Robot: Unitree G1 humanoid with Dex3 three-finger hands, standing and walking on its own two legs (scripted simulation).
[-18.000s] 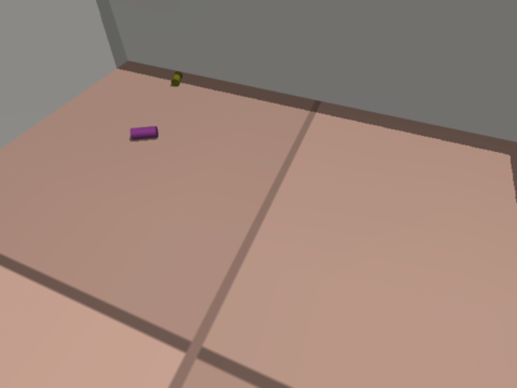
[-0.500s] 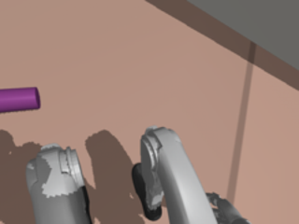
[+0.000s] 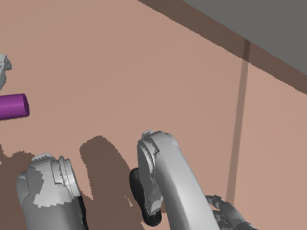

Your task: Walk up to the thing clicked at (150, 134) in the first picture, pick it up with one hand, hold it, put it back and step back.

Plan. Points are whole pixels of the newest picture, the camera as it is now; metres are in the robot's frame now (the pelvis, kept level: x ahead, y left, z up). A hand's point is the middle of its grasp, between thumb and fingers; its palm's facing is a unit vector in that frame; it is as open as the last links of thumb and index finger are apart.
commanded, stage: approach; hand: left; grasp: from above
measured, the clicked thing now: out of the picture +0.48 +0.33 -0.29
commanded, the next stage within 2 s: close in in 0.34 s
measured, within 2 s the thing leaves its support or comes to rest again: neither
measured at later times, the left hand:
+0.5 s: hand out of the picture +0.45 +0.34 -0.18, palm faces -0.50 -0.05 -0.86, open 14.1 cm
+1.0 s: hand out of the picture +0.46 +0.32 -0.22, palm faces -0.49 -0.06 -0.87, open 14.1 cm
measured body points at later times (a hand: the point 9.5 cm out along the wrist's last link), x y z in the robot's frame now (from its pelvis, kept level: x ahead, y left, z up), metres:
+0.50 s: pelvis +0.00 +0.00 +0.00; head +0.25 +0.11 +0.36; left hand +0.47 +0.34 -0.13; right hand +0.06 -0.26 -0.09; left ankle +0.08 +0.13 -0.29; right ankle +0.10 -0.11 -0.29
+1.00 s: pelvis +0.00 +0.00 -0.01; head +0.26 +0.11 +0.33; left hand +0.48 +0.32 -0.17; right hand +0.05 -0.26 -0.09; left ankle +0.08 +0.13 -0.29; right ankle +0.10 -0.11 -0.29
